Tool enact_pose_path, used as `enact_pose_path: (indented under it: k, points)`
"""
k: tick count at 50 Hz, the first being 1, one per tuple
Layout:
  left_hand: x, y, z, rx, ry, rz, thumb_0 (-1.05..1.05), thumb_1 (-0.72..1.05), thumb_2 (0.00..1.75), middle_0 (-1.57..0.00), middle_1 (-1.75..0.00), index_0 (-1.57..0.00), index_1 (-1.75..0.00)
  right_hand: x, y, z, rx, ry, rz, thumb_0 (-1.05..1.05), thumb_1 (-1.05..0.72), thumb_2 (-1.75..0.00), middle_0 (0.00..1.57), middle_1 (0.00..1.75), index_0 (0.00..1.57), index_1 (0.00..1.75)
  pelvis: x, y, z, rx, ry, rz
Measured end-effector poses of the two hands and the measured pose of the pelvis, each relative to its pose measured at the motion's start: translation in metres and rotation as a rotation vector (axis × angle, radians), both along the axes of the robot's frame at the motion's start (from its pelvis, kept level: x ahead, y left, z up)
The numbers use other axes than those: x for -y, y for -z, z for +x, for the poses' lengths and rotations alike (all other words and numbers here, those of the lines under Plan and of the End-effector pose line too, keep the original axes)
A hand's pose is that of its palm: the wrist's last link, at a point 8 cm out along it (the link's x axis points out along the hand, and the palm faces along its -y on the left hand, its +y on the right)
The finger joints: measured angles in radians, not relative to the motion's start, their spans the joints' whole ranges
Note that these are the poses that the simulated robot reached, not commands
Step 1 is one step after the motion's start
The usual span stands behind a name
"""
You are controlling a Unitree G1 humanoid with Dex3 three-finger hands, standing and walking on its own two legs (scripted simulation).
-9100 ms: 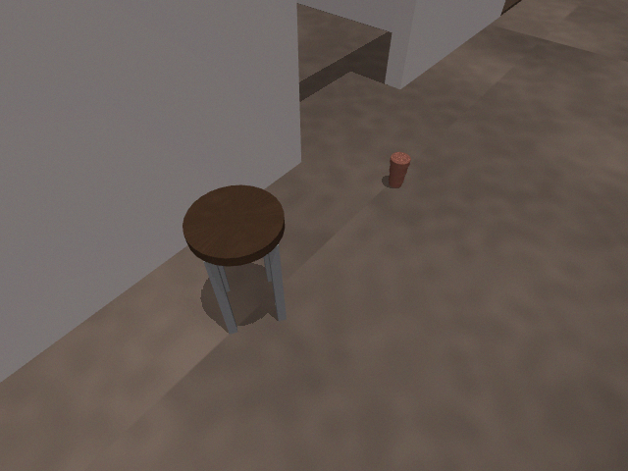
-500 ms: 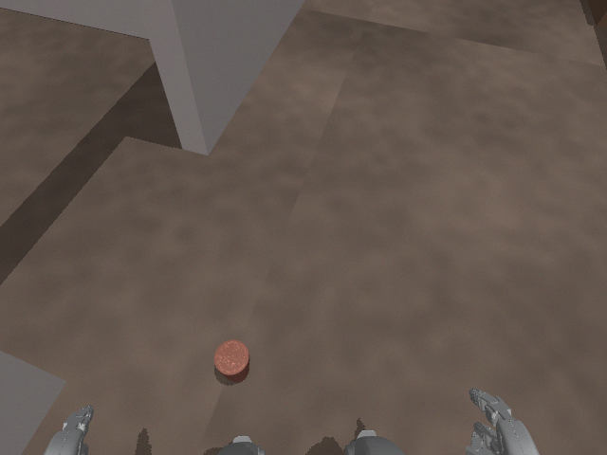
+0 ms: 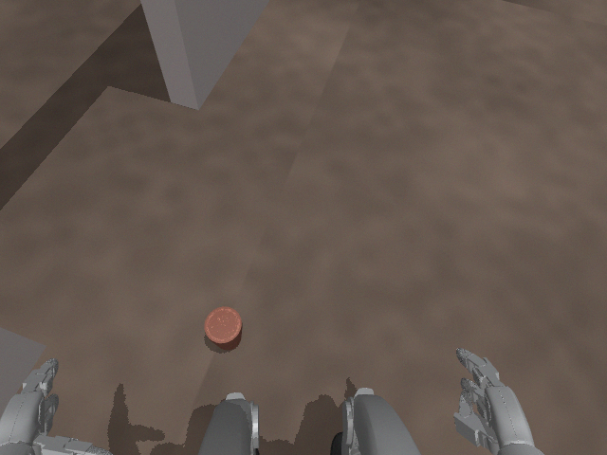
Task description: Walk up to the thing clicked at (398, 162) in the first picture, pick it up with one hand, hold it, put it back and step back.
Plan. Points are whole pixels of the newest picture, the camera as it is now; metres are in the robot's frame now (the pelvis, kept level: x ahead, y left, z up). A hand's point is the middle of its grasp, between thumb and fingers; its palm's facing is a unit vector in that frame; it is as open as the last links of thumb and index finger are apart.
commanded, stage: go down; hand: left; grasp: from the side
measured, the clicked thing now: (226, 332) +0.42 +0.17 -0.57
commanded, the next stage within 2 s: approach in 1.90 s
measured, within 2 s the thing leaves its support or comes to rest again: neither
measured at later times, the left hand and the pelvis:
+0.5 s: hand (85, 359) +0.29 +0.34 -0.20, palm faces +0.15 -0.97 -0.20, open 17.2 cm; pelvis -0.06 -0.01 -0.15, yaw -1 degrees
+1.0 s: hand (88, 343) +0.32 +0.36 -0.24, palm faces +0.13 -0.98 -0.13, open 17.4 cm; pelvis -0.07 +0.00 -0.22, yaw -3 degrees
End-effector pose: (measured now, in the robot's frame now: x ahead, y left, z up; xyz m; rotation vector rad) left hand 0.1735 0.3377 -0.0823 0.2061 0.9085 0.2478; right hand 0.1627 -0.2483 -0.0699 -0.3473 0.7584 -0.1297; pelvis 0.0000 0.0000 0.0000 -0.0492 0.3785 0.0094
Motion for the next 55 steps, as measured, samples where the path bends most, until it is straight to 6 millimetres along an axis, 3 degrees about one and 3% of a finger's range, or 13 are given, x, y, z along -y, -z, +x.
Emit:
enact_pose_path:
  k: [11,22,35,55]
  points:
    - [-0.024,0.057,0.064,0.298,0.113,-0.019,-0.01,-0.5,0.06,-0.08,-0.08,-0.07,-0.08,0.022,0.101,-0.03,-0.129,-0.007,-0.047,0.01,-0.93,-0.91,0.2,0.3,0.2,0.3,0.004,0.086,-0.029,-0.122,0.013,-0.003]
    - [-0.047,0.086,0.077,0.417,0.076,-0.015,-0.01,-0.5,0.09,-0.07,-0.11,-0.06,-0.1,0.028,0.162,-0.068,-0.245,-0.016,-0.036,0.01,-0.9,-0.9,0.2,0.3,0.2,0.3,0.011,0.133,-0.05,-0.168,0.016,-0.001]
    - [-0.061,0.123,0.115,0.553,0.12,-0.051,-0.02,-0.49,0.05,-0.07,-0.08,-0.06,-0.07,0.043,0.208,-0.098,-0.333,-0.01,-0.1,0.01,-0.91,-0.9,0.2,0.3,0.2,0.3,0.01,0.184,-0.061,-0.199,0.028,-0.023]
    - [-0.077,0.154,0.126,0.656,0.139,-0.076,-0.02,-0.51,0.04,-0.06,-0.04,-0.04,-0.04,0.037,0.257,-0.105,-0.348,-0.058,-0.124,0.0,-0.92,-0.91,0.2,0.3,0.2,0.3,0.005,0.236,-0.074,-0.177,0.031,-0.04]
